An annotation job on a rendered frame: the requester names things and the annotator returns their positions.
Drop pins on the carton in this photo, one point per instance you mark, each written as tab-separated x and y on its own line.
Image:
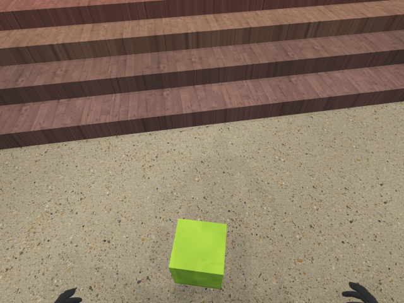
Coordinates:
198	253

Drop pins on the robot left hand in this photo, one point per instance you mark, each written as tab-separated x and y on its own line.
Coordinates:
65	297

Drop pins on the robot right hand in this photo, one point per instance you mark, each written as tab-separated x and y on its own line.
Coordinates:
361	293

